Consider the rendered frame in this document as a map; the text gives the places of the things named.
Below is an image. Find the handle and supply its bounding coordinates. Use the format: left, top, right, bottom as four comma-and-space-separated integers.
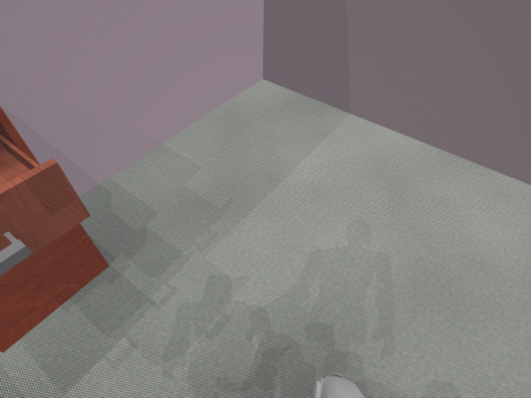
0, 231, 32, 275

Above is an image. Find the drawer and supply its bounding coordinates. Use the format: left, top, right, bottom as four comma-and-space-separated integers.
0, 134, 90, 278

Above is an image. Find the right robot thigh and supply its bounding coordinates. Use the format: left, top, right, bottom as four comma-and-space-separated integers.
313, 376, 364, 398

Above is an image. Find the cabinet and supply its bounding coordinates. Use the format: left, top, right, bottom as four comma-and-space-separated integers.
0, 107, 109, 352

